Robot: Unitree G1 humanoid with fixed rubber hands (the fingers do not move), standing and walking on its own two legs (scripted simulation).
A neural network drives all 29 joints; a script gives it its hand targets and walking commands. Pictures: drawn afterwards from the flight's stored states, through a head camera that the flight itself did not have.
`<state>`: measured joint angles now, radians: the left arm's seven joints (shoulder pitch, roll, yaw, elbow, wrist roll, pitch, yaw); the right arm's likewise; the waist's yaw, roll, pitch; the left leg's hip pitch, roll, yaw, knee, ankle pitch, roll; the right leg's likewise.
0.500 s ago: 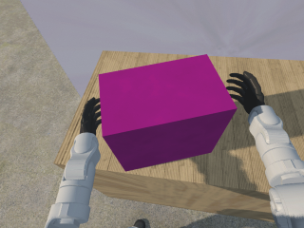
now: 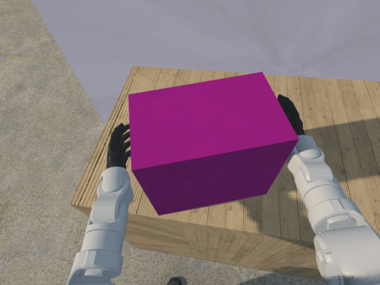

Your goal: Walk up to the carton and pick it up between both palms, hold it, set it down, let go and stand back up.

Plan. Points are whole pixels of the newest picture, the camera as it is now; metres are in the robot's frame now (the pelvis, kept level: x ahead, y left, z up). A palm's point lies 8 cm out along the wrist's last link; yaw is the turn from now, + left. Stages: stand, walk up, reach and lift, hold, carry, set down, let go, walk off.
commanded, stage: reach and lift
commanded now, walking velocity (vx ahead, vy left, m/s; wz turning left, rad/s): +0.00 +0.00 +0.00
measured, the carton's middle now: (205, 150) +0.39 +0.07 +0.03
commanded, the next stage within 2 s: none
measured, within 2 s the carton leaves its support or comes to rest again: leaves its support in 1.60 s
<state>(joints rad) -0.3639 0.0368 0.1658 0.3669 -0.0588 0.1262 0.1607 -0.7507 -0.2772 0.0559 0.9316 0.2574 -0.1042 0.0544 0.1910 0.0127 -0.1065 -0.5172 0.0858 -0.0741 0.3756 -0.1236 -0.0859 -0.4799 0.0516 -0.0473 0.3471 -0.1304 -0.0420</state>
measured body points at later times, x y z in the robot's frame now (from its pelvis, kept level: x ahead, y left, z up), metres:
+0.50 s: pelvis +0.01 +0.01 +0.00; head +0.07 +0.01 +0.45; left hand +0.33 +0.25 +0.05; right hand +0.47 -0.10 +0.07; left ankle +0.02 +0.17 -0.74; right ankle +0.01 -0.09 -0.74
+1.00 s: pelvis +0.02 +0.00 +0.01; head +0.06 +0.00 +0.46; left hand +0.33 +0.25 +0.04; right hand +0.46 -0.10 +0.07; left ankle +0.02 +0.17 -0.74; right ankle +0.01 -0.09 -0.74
